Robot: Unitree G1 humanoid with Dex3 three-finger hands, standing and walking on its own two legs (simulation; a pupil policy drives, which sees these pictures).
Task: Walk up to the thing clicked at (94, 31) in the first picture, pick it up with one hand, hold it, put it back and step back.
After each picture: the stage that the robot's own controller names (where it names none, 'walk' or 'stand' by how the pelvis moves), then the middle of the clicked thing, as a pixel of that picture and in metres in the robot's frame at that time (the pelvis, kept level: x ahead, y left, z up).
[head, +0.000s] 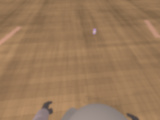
stand; (94, 31) +2.06 -0.09 -0.72
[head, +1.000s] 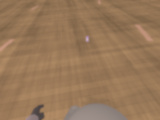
walk; (87, 39) +1.93 +0.21 -0.71
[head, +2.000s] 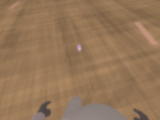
walk; (79, 47) +1.31 +0.32 -0.72
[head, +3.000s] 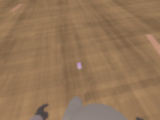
walk; (79, 65) +0.86 +0.23 -0.72
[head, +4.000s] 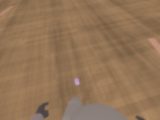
walk; (77, 81) +0.53 +0.22 -0.71
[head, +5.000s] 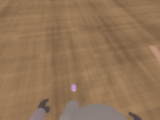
stand; (73, 88) +0.40 +0.18 -0.70
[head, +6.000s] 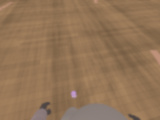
stand; (73, 94) +0.36 +0.18 -0.72
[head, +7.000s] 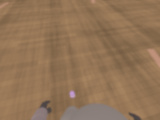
stand; (72, 94) +0.35 +0.20 -0.72
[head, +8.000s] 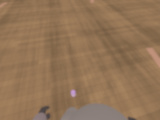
stand; (73, 93) +0.37 +0.19 -0.72
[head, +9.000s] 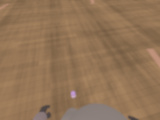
stand; (73, 94) +0.36 +0.19 -0.73
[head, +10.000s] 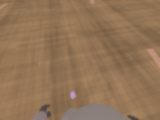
stand; (73, 95) +0.35 +0.19 -0.73
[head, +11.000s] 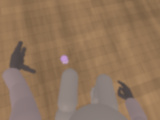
go down; (64, 59) +0.41 +0.23 -0.39
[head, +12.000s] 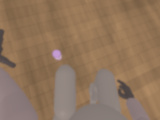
go down; (57, 55) +0.42 +0.27 -0.30
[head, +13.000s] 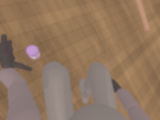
close in; (33, 52) +0.39 +0.30 -0.22
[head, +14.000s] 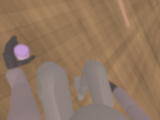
close; (22, 53) +0.39 +0.30 -0.22
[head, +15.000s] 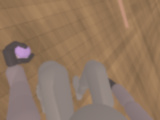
lift; (23, 53) +0.37 +0.30 -0.22
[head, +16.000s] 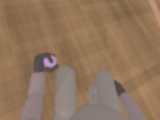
lift; (50, 63) +0.31 +0.28 -0.08
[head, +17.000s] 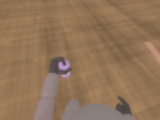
hold; (64, 69) +0.33 +0.17 +0.04
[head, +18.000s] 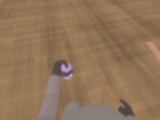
hold; (67, 71) +0.32 +0.17 +0.00
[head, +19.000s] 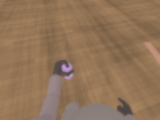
hold; (67, 71) +0.33 +0.16 +0.00
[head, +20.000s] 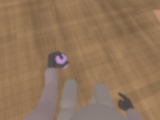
crouch; (62, 61) +0.38 +0.20 -0.07
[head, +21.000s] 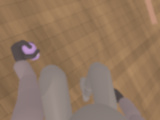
lower; (31, 51) +0.40 +0.30 -0.20
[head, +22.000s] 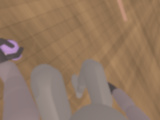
lower; (12, 50) +0.41 +0.32 -0.22
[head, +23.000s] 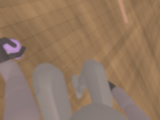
lower; (14, 49) +0.40 +0.32 -0.22
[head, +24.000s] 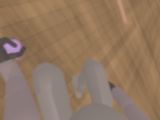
lower; (14, 49) +0.40 +0.32 -0.22
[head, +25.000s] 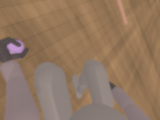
loosen; (17, 50) +0.39 +0.32 -0.22
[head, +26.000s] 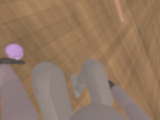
withdraw; (15, 52) +0.38 +0.31 -0.22
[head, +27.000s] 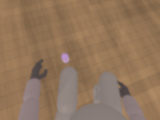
walk; (65, 58) +0.44 +0.25 -0.35
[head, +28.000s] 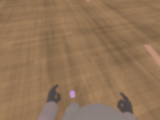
stand; (72, 94) +0.36 +0.18 -0.66
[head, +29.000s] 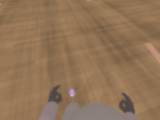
stand; (72, 92) +0.37 +0.20 -0.67
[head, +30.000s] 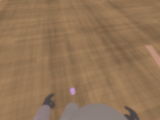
stand; (72, 91) +0.38 +0.19 -0.69
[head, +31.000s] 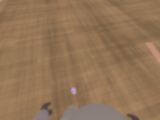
walk; (73, 90) +0.37 +0.19 -0.72
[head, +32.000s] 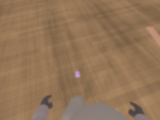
walk; (77, 74) +0.55 +0.19 -0.70
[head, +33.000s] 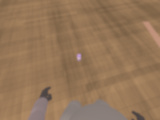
walk; (79, 57) +0.87 +0.18 -0.69
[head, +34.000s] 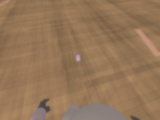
stand; (78, 58) +1.02 +0.22 -0.70
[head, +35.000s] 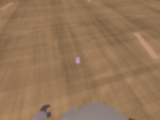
stand; (78, 60) +1.03 +0.22 -0.72
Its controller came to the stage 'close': yes
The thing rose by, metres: 0.71
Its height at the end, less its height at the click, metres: +0.00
